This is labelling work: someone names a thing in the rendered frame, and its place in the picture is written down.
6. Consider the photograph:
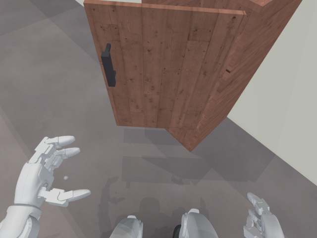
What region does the right robot thigh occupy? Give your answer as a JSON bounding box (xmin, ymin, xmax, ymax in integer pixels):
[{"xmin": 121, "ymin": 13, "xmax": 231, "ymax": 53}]
[{"xmin": 181, "ymin": 212, "xmax": 218, "ymax": 238}]

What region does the left robot hand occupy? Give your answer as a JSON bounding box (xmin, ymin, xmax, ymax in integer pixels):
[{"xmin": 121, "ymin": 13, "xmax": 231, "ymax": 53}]
[{"xmin": 14, "ymin": 136, "xmax": 91, "ymax": 208}]

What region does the cupboard door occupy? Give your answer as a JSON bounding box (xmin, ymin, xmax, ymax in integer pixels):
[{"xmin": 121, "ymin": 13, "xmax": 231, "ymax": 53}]
[{"xmin": 83, "ymin": 0, "xmax": 246, "ymax": 130}]

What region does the left robot forearm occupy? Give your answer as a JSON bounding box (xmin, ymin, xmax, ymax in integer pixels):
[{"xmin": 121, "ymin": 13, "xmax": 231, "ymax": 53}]
[{"xmin": 0, "ymin": 204, "xmax": 42, "ymax": 238}]

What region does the robot thigh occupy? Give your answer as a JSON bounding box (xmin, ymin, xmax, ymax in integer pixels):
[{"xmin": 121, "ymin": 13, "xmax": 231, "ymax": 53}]
[
  {"xmin": 109, "ymin": 218, "xmax": 143, "ymax": 238},
  {"xmin": 181, "ymin": 212, "xmax": 218, "ymax": 238}
]

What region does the left robot thigh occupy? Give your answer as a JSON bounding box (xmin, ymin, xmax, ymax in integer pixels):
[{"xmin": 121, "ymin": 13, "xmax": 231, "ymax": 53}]
[{"xmin": 109, "ymin": 218, "xmax": 143, "ymax": 238}]

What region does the right robot hand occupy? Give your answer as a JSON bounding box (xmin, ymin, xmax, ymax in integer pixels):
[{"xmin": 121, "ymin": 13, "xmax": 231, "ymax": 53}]
[{"xmin": 243, "ymin": 192, "xmax": 284, "ymax": 238}]

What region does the handle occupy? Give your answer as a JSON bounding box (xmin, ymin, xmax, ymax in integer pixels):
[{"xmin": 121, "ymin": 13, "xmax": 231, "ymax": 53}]
[{"xmin": 101, "ymin": 43, "xmax": 116, "ymax": 87}]

